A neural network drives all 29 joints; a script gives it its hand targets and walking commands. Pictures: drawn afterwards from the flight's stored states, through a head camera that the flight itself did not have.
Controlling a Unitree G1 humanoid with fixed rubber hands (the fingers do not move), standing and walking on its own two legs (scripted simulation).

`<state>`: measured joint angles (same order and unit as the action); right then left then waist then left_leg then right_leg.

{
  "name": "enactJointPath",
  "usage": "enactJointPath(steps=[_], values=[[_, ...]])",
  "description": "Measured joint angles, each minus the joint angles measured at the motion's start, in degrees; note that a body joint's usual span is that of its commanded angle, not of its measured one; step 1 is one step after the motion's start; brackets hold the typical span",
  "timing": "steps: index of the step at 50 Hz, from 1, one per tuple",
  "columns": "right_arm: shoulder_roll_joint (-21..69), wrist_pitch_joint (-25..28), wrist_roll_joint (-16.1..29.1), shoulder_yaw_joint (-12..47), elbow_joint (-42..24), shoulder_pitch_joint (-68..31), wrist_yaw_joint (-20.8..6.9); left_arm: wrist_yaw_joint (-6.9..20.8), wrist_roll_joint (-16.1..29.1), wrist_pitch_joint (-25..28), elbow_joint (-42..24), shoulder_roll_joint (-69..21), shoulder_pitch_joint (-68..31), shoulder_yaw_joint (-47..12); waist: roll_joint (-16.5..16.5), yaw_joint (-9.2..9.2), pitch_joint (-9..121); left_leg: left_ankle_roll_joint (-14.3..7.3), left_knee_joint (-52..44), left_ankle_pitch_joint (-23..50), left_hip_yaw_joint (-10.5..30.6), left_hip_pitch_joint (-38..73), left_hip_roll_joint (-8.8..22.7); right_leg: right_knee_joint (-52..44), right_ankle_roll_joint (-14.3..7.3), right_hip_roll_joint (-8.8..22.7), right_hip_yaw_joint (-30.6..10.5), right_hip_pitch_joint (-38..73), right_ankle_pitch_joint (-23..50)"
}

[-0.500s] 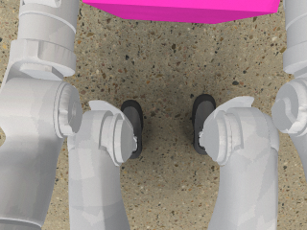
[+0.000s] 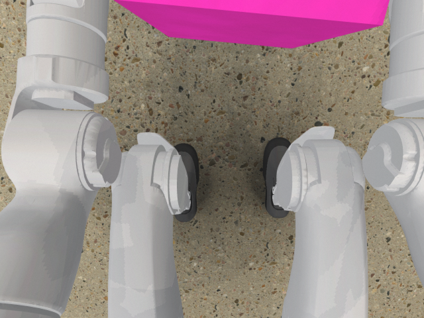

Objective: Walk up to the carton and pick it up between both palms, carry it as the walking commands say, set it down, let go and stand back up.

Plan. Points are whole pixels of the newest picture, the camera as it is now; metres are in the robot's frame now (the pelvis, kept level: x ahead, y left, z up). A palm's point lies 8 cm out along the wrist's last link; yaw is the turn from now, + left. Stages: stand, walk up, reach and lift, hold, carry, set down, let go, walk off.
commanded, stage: reach and lift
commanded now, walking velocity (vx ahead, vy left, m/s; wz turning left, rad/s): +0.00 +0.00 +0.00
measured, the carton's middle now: out of the picture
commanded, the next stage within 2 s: none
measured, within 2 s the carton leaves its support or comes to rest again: neither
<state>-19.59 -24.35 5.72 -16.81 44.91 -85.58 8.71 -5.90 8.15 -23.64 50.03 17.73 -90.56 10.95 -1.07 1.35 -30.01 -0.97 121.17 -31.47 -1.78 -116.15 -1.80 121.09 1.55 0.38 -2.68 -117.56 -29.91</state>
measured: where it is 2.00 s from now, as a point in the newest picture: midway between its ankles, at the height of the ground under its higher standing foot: (230, 193)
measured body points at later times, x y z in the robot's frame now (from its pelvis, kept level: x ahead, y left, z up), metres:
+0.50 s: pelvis -0.01 +0.00 +0.06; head +0.34 -0.01 +0.33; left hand +0.59 +0.12 -0.02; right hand +0.56 -0.21 -0.04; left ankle +0.14 +0.11 -0.36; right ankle +0.14 -0.13 -0.36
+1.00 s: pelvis -0.02 +0.00 +0.11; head +0.31 -0.02 +0.40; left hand +0.57 +0.13 +0.05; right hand +0.54 -0.21 +0.03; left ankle +0.14 +0.11 -0.36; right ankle +0.14 -0.13 -0.36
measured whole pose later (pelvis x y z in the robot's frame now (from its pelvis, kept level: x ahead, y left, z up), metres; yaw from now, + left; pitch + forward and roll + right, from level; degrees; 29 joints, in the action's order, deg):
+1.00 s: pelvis -0.02 +0.00 +0.11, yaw +0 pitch +21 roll +2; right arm -14.6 -29.2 1.1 -22.6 34.8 -77.6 7.5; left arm -3.6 2.6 -28.4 43.4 13.5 -85.8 17.0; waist 0.2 1.5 -29.9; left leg -0.6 99.9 -25.8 -1.8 -94.9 -2.8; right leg 100.8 1.6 0.3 -3.6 -96.4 -25.1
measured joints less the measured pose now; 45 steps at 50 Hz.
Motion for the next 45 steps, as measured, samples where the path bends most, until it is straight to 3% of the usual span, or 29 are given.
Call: enactJointPath(steps=[8, 12, 45], values=[[0.8, -0.9, -1.6, -2.0, -1.3, 0.3, -0.5, 0.3, -2.1, -1.4, -1.6, -1.1, 0.0, 2.4, 0.2, 0.05, 0.1, 0.1, -2.7, 0.2, 0.0, 2.8, -0.1, -2.7, 0.0, 0.0, -0.1, 2.9, 0.0], [1.1, -1.5, -1.8, -2.0, -5.6, 3.1, -0.7, 0.1, -2.2, -2.7, -4.4, -1.7, 0.4, 2.3, 0.2, 0.13, -0.1, 0.1, -4.3, 0.5, 0.0, 4.5, -0.5, -4.1, 0.0, 0.0, -0.4, 4.7, 0.0], [4.4, -4.5, -4.4, -5.4, -9.2, 6.6, -1.2, 2.0, -5.2, -4.3, -6.4, -3.9, 4.2, 5.9, 1.2, 0.13, 0.1, 0.2, -18.9, 5.0, 0.0, 19.0, -0.8, -18.1, 0.0, 0.0, -0.8, 18.9, 4.3]])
